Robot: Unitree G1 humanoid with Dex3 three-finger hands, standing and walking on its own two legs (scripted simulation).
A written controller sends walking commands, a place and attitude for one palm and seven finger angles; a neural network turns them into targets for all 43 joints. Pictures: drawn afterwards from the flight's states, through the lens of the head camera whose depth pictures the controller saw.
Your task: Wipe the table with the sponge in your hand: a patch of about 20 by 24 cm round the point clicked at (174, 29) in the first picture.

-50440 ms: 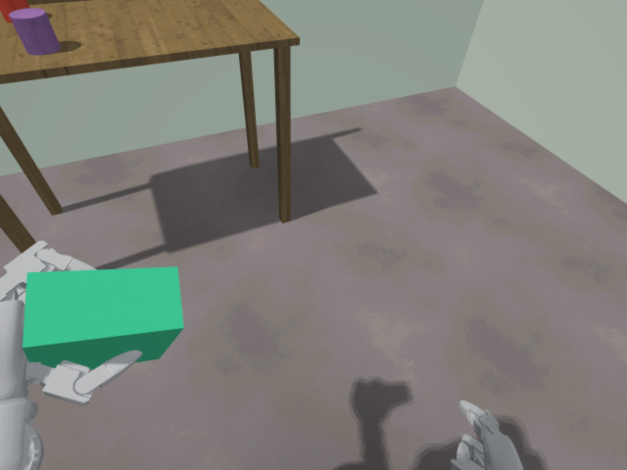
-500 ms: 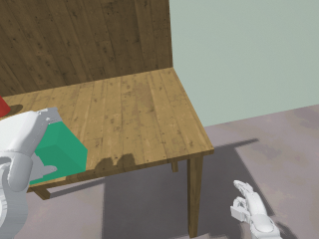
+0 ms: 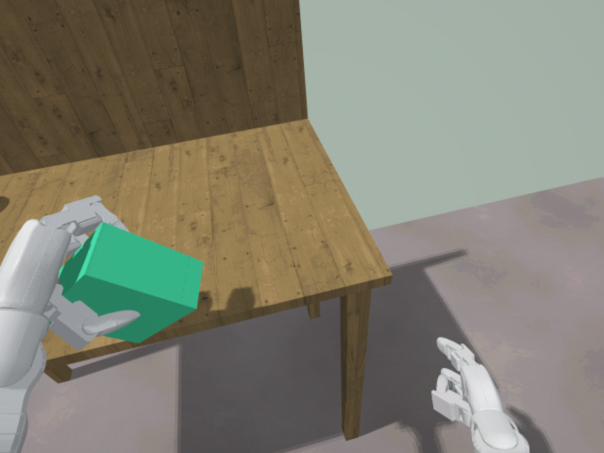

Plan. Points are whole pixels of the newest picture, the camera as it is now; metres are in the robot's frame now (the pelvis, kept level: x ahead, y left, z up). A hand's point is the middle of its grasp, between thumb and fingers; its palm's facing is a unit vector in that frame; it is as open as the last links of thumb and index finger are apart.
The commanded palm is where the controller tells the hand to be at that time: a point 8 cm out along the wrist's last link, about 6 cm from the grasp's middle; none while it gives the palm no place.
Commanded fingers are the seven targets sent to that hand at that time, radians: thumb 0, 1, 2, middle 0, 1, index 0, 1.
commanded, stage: step back with the hand held close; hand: left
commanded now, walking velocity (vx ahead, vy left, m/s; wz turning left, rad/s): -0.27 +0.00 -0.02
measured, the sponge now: (138, 295) +0.23 +0.23 +0.15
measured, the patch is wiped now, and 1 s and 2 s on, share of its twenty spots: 1.00 1.00 1.00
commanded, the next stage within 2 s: stop stepping back and stand still in 0.96 s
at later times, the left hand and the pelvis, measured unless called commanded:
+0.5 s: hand (93, 293) +0.18 +0.21 +0.23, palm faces +0.34 -0.82 -0.47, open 10.0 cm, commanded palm +0.12 +0.28 +0.26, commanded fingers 0.00 0.10 1.30 -1.20 -1.60 -1.20 -1.60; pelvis -0.05 +0.00 -0.01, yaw -1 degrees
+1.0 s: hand out of the picture +0.01 +0.27 +0.25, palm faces +0.53 -0.81 -0.25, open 10.1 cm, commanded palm -0.03 +0.31 +0.26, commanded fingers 0.00 0.10 1.30 -1.20 -1.60 -1.20 -1.60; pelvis -0.19 +0.03 -0.02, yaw +1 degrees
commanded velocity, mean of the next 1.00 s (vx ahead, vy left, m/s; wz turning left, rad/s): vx -0.31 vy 0.00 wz -0.02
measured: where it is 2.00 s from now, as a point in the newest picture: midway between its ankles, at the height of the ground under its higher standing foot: outside the picture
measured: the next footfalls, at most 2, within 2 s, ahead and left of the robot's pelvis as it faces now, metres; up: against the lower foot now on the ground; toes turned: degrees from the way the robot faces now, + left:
right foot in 1.02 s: -0.25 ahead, -0.07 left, +0.00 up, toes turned -3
left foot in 1.26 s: -0.23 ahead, +0.16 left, +0.00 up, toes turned +4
